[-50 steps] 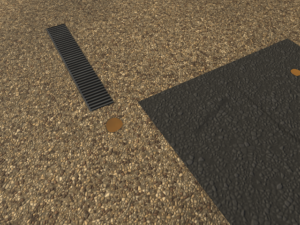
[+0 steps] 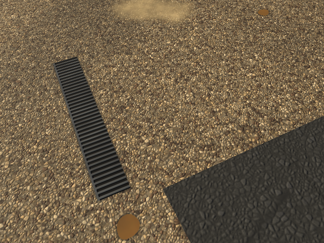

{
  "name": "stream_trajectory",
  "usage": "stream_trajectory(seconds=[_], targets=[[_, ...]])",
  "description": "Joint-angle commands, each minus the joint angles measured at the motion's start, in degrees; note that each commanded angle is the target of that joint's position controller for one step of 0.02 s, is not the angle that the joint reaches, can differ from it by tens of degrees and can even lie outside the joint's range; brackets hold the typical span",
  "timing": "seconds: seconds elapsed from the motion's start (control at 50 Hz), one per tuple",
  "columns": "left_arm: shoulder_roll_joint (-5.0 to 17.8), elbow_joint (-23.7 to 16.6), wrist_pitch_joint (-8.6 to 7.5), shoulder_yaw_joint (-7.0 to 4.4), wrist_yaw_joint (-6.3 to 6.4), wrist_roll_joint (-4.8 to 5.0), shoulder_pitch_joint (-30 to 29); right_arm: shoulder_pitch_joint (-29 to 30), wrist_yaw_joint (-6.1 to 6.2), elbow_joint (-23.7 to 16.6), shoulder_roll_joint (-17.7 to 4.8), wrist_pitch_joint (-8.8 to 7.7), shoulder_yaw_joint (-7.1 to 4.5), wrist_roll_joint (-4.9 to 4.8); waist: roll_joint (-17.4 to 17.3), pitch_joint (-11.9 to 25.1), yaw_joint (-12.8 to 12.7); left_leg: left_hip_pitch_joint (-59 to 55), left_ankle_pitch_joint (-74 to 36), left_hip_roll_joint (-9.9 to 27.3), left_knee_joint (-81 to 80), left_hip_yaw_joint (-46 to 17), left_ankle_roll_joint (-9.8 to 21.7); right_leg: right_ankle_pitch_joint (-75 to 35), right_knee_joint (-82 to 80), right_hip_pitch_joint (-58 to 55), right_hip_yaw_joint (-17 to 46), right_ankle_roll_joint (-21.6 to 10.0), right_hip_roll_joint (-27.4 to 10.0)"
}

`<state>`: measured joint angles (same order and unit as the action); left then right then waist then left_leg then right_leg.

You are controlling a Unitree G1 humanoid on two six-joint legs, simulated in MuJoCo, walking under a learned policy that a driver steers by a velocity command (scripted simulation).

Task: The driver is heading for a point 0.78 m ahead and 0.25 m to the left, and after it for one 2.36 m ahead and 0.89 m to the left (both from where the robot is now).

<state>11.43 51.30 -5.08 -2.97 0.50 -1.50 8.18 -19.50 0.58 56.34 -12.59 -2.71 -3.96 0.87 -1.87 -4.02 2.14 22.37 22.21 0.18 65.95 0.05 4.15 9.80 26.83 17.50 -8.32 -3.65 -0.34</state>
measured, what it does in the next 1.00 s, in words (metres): walks ahead, turning left: left foot, then right foot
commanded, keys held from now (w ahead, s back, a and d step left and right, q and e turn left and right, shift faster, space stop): q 0.38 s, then w+q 0.44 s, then w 0.18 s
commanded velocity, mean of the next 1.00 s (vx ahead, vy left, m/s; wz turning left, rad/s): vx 0.27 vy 0.00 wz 0.53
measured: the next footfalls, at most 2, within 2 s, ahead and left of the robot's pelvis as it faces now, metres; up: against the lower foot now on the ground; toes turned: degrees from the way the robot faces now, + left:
left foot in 0.34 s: +0.18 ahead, +0.11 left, +0.00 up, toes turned +16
right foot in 0.82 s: +0.27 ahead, -0.06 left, +0.00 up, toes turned +29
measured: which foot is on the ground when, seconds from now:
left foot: up 0.00-0.32, down 0.34-0.80, up 0.82-1.00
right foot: down 0.00-0.34, up 0.36-0.80, down 0.82-1.00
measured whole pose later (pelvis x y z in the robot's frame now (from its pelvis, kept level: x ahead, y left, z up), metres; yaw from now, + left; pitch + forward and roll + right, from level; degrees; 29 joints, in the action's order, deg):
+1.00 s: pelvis +0.22 +0.04 +0.01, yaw +31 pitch +2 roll +0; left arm 13.9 47.2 -4.4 -2.9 0.2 -1.5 21.8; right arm -12.2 -3.4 42.4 -16.7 -1.3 -4.8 2.6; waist -3.1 2.6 -2.0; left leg 33.7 12.7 -3.6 57.2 -6.1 2.0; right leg 13.1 16.8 6.2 -2.1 -1.1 -0.1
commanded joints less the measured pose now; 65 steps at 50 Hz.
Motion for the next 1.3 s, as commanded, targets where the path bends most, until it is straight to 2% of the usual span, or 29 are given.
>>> stream_trajectory(seconds=[0.02, 0.1, 0.18, 0.3, 0.32, 0.34, 0.36, 0.38, 0.4, 0.42, 0.46, 0.54, 0.7, 0.74, 0.78, 0.8, 0.82, 0.84, 0.86, 0.88, 0.94, 1.06, 1.14, 1.18, 1.22, 1.24, 1.26, 1.28, 1.3], targets=[[3.70, -0.53, -1.18, -0.52, 0.66, 0.46, 6.55, -6.36, -0.61, -1.83, -0.63, 1.90, -0.96, 0.92, 6.99, 5.03, 0.54, 5.00, -2.73, 2.46, 2.38, -0.88, -1.07, -36.84, -10.59, -6.91, 8.99, -5.72, -16.30], [5.60, -0.83, -1.01, -0.78, 1.12, 0.58, 6.63, 0.06, -1.38, -5.49, -0.43, 3.34, -0.75, 1.00, 8.52, 4.07, 1.12, 8.99, -10.20, 2.87, -6.05, 1.08, -2.14, -38.24, -10.90, -6.64, 1.94, -6.15, -15.32], [7.34, -1.01, -0.08, -1.11, 1.45, 0.75, 7.21, 6.72, -2.51, -8.73, -0.16, 3.50, 0.28, 0.96, 8.81, 4.68, -0.64, 3.42, -17.20, 2.08, -20.29, 4.53, -1.72, -36.28, -9.03, -6.72, -3.22, -5.80, -14.67], [10.17, -1.30, 2.58, -2.56, 1.56, 0.60, 9.24, 8.77, -2.60, -12.08, -3.27, 3.35, -0.55, 1.39, 8.24, 5.27, -2.15, -0.21, -6.53, 0.42, -30.15, 5.73, 1.16, -31.36, 2.09, -12.37, -2.58, -4.35, -18.75], [10.36, -1.32, 3.32, -2.71, 1.57, 0.61, 9.46, 6.14, -2.36, -11.69, -3.38, 2.68, -0.77, 1.56, 5.71, 6.81, -0.59, -4.71, -9.76, -0.57, -35.40, 5.81, 2.06, -29.72, 9.11, -11.56, -3.93, -2.73, -17.66], [10.49, -1.50, 3.83, -2.85, 1.39, 0.40, 12.24, 2.45, -1.73, -11.18, -6.92, 1.71, -1.77, 1.93, -1.56, 10.25, 0.85, -12.71, -23.82, 2.76, -40.78, -1.03, 4.18, -19.96, 20.77, -7.09, -5.59, 0.66, -14.15], [6.00, -5.27, 4.33, -1.82, 0.86, 0.69, 13.13, 2.22, -1.00, -12.44, -15.19, 1.53, -3.75, 1.66, -14.93, 12.64, -1.14, -23.16, -51.32, 19.85, -41.64, -23.82, 12.79, 21.01, 37.47, 10.56, -7.43, 4.65, -4.13], [6.50, -6.24, 5.60, -1.65, 1.08, 0.13, 9.84, -2.79, -0.89, -11.65, -15.56, 2.38, -4.35, -0.81, -9.44, 17.57, 2.52, -23.37, -51.77, 23.33, -44.03, -30.15, 19.78, 31.35, 45.55, 13.97, 4.39, 5.50, 0.10], [6.68, -6.78, 5.98, -1.63, 0.92, 0.26, 7.80, -1.30, -0.69, -11.65, -13.77, 3.01, -3.98, -0.93, -4.47, 14.17, 1.63, -21.18, -37.03, 20.58, -45.59, -26.56, 19.23, 27.21, 47.44, 16.71, 7.80, 5.56, -1.95], [6.37, -7.24, 5.55, -1.55, 0.67, 0.33, 5.22, 2.24, -0.32, -11.94, -10.84, 3.59, -3.13, -0.52, -2.71, 8.73, 0.64, -16.11, -20.01, 16.97, -48.79, -23.80, 16.49, 21.73, 44.37, 18.50, 9.05, 5.04, -3.24], [8.39, -7.70, 4.96, -2.12, 0.13, -1.02, 4.06, 7.76, 0.10, -13.42, -6.87, 4.12, -1.93, -0.49, -4.29, 4.80, -1.80, -10.49, 0.35, 10.98, -54.14, -21.04, 11.53, 14.14, 35.85, 16.27, 9.46, 4.47, -4.52], [6.37, -7.76, 5.25, -1.64, -0.84, -0.95, 4.35, 5.55, -0.90, -13.40, -9.51, 2.26, -2.62, 0.04, -1.33, 6.36, -2.08, -10.91, 1.56, 8.62, -56.04, -20.81, 11.30, 10.68, 29.09, 13.65, 9.14, 5.18, -2.68], [6.87, -11.24, 3.95, -1.11, -0.83, -0.20, -1.00, 2.60, -1.73, -13.83, -12.11, 1.98, -3.53, 0.52, -4.34, 5.56, 0.02, -8.38, 9.13, 7.60, -55.42, -25.45, 10.81, 11.14, 15.02, 9.38, 9.06, 5.76, -0.04], [7.03, -11.52, 3.39, -0.98, -0.63, 0.26, 0.61, 4.35, -2.02, -14.77, -12.19, 2.09, -3.65, 0.48, -4.66, 5.53, -1.19, -3.88, 10.15, 6.62, -53.99, -26.07, 10.19, 12.48, 10.30, 2.98, 8.79, 4.68, 1.32], [6.55, -9.89, 2.65, -0.89, 0.07, 0.89, 7.53, 8.63, -2.14, -16.27, -11.59, 2.37, -3.66, 0.17, -2.90, 4.96, -5.92, 5.62, 11.82, 3.46, -49.76, -24.83, 7.70, 7.81, -1.11, -11.05, 7.65, 3.04, 2.75], [8.33, -8.51, 2.13, -1.41, 0.86, 0.78, 12.72, 9.95, -1.86, -17.10, -9.89, 2.17, -3.34, 0.00, 0.23, 4.81, -8.47, 13.89, 14.10, -0.12, -44.10, -22.46, 4.74, 8.44, -5.79, -20.76, 9.80, 2.24, 0.29], [13.54, -8.13, 1.59, -2.36, 1.78, 0.02, 17.44, 10.13, -1.56, -18.54, -4.66, 1.54, -1.94, -0.48, 10.99, 6.13, -9.53, 20.42, 14.16, -5.72, -27.84, -13.61, 1.33, 23.22, -14.34, -25.98, 24.24, 0.49, -13.74], [19.09, -9.32, 1.56, -3.46, 2.11, -1.27, 14.46, 10.16, -1.59, -19.78, -3.37, 0.85, -1.18, -0.04, 15.09, 3.50, -7.49, 28.23, 8.06, -10.17, -15.78, -7.08, 0.22, 36.56, -21.73, -22.42, 44.37, -3.94, -24.64], [16.66, -9.22, 1.53, -3.32, 1.92, -1.65, 11.45, 9.86, -1.98, -19.91, -6.26, 0.32, -1.39, 1.39, 9.39, 0.51, -4.31, 27.26, 2.19, -4.09, -10.42, -9.65, 0.78, 38.34, -21.65, -16.28, 45.66, -6.98, -25.07], [12.46, -9.54, 1.13, -2.26, 1.23, -0.62, 8.76, 8.03, -2.68, -18.41, -7.64, 0.09, -1.82, 1.51, 6.51, -0.49, -2.30, 25.19, -1.70, -3.21, -9.21, -10.05, 0.31, 34.62, -20.98, -14.24, 39.75, -6.17, -21.03], [9.31, -8.80, -0.10, -1.32, 0.09, 0.03, 8.62, 5.32, -4.10, -16.10, -7.54, 0.60, -1.68, 2.07, 8.83, 0.75, -1.80, 20.86, -8.98, -2.93, -6.17, -7.36, -2.07, 14.94, -20.60, -13.30, 22.85, -3.69, -12.69], [9.64, -5.08, -0.84, -1.69, -1.13, 0.64, 15.53, 16.74, -4.85, -19.93, -5.16, 1.00, 0.23, 1.79, 9.05, 0.16, -5.12, 19.15, -15.00, -0.19, -18.73, -1.85, -4.19, -5.78, -18.88, -15.45, 13.16, -5.08, -11.42], [11.40, -2.92, -0.24, -2.12, -1.18, 0.65, 18.62, 22.03, -4.96, -21.59, -4.46, 0.87, 1.29, 1.40, 10.88, -0.30, -6.74, 8.45, -11.93, 0.16, -30.57, 4.66, -2.30, -14.88, -16.42, -13.96, 10.99, -4.58, -12.25], [12.69, -1.92, 0.36, -2.34, -1.06, 0.69, 19.19, 19.29, -4.15, -20.97, -5.38, 0.56, 1.00, 1.40, 10.80, 0.66, -4.99, 2.27, -9.62, -1.82, -34.12, 6.11, -0.11, -25.93, -11.89, -15.15, 10.94, -4.35, -13.62], [12.23, -1.28, 0.77, -1.93, -0.90, 1.33, 18.96, 5.40, -2.69, -16.15, -7.50, -0.55, -0.09, 2.31, 6.63, 8.79, 1.56, -16.90, -12.52, -3.70, -39.56, 5.77, 2.60, -37.16, 5.71, -12.34, 6.22, -2.34, -10.22], [10.01, -3.35, 0.75, -1.04, -0.86, 1.35, 17.47, -4.77, -1.83, -14.46, -11.19, -1.08, -1.04, 3.47, 1.32, 16.29, 6.21, -31.37, -4.01, 8.15, -41.12, -7.01, 5.21, -19.96, 21.17, -1.71, 4.51, -1.09, -8.13], [3.76, -6.18, 0.68, 0.32, -1.41, 2.03, 20.92, -8.04, -1.21, -13.65, -18.04, -0.92, -2.43, 3.02, -14.99, 22.08, 4.02, -43.67, -2.09, 24.57, -47.41, -34.80, 11.42, 19.35, 39.71, 17.59, 2.93, 1.06, 1.51], [10.05, -5.11, 1.27, -1.33, -0.70, 0.80, 16.83, -6.64, -0.96, -13.65, -15.51, -0.65, -2.17, 1.10, -5.71, 18.26, 4.98, -38.47, -5.10, 23.31, -48.81, -35.72, 10.98, 18.81, 44.86, 21.85, 10.59, -0.22, -0.35], [9.32, -5.89, 1.09, -1.34, -1.07, 1.21, 13.93, -1.98, -0.90, -13.53, -12.13, -0.79, -1.06, 0.92, -3.46, 10.83, 2.44, -31.55, -10.23, 20.50, -48.93, -25.80, 9.44, 13.90, 44.27, 22.44, 11.80, -0.92, -2.55]])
